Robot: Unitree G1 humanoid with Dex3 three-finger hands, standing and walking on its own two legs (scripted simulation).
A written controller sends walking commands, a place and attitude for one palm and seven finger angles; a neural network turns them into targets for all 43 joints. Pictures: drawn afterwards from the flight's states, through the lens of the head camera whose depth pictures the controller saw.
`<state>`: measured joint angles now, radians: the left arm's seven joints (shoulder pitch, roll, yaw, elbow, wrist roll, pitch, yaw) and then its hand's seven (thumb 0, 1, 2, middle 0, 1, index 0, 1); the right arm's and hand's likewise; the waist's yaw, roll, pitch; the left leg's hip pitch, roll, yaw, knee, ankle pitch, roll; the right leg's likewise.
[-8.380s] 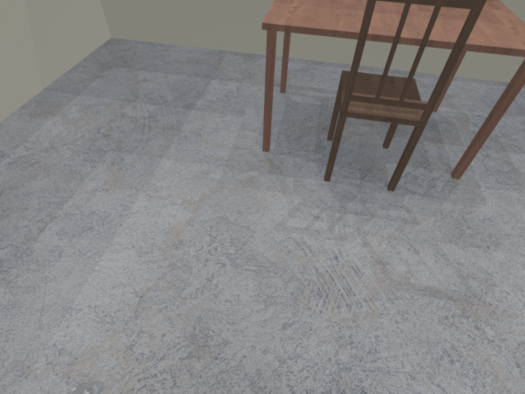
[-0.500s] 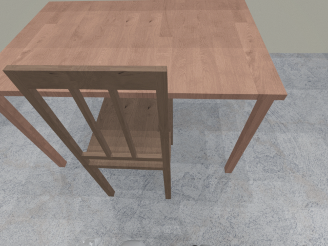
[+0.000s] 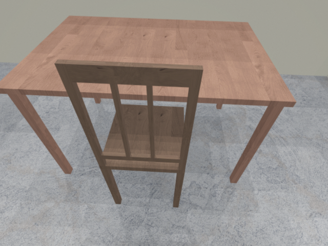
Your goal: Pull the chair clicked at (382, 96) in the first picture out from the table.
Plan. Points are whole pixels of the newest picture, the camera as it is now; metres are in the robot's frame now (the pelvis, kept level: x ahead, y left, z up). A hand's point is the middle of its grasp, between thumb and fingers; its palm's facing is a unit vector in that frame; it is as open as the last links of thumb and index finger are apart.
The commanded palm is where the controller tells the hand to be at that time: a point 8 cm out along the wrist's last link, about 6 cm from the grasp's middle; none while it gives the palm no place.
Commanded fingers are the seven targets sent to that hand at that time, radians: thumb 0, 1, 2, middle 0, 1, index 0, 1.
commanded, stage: come to a stop and stand still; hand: left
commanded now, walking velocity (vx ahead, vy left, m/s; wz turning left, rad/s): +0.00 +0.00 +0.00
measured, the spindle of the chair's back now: (122, 125) +0.50 +0.18 -0.04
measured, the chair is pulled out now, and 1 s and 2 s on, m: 0.00 0.00 0.00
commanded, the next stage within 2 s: look again from close up in 1.12 s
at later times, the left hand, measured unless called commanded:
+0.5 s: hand out of the picture +0.03 +0.18 -0.16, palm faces +0.02 -0.98 -0.21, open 7.4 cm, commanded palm none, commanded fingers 0.00 0.90 0.90 -0.20 -0.30 -0.20 -0.30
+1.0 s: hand out of the picture +0.01 +0.13 -0.15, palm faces +0.02 -0.98 -0.19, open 7.4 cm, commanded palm none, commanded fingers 0.00 0.90 0.90 -0.20 -0.30 -0.20 -0.30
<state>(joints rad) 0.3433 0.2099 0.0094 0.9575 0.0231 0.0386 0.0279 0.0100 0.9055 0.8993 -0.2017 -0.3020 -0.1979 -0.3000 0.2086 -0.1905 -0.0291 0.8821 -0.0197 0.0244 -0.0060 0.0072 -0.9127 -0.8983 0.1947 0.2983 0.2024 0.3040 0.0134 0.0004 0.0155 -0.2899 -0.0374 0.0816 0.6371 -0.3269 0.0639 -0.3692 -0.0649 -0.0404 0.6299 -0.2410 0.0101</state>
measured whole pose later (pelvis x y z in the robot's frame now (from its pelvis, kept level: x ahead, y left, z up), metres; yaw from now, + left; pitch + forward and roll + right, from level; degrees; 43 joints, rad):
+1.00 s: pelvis +0.03 -0.03 +0.02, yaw +0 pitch -2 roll +1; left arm 0.32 0.12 -0.02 1.12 0.01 -0.02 0.04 0.01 0.91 0.90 -0.20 -0.30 -0.20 -0.30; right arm 0.27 -0.14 0.00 1.15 -0.01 0.00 -0.02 0.01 -0.91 -0.90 0.19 0.30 0.20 0.30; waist 0.00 0.01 0.03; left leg -0.13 -0.01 0.07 0.40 -0.24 0.02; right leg -0.23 -0.01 -0.02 0.45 -0.18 -0.02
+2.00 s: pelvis +0.04 -0.03 +0.02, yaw -1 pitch -1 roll +1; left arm 0.34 0.11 -0.01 1.12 0.01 -0.02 0.05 0.01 0.91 0.90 -0.20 -0.30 -0.20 -0.30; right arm 0.31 -0.11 0.01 1.15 0.00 -0.01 -0.04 0.00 -0.91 -0.90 0.19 0.30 0.20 0.30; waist 0.00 0.00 0.02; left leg -0.12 -0.01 0.07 0.40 -0.26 0.02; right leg -0.23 -0.01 -0.02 0.45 -0.20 -0.01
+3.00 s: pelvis +0.05 -0.03 +0.02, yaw -1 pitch -1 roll +0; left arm 0.36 0.11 -0.01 1.12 0.01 -0.02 0.05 0.01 0.91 0.90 -0.20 -0.30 -0.20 -0.30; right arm 0.34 -0.10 0.01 1.16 0.00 -0.01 -0.04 0.00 -0.91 -0.90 0.19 0.30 0.20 0.30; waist 0.00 0.00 0.01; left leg -0.12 0.01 0.06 0.41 -0.28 0.01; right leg -0.22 0.01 -0.03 0.44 -0.21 -0.02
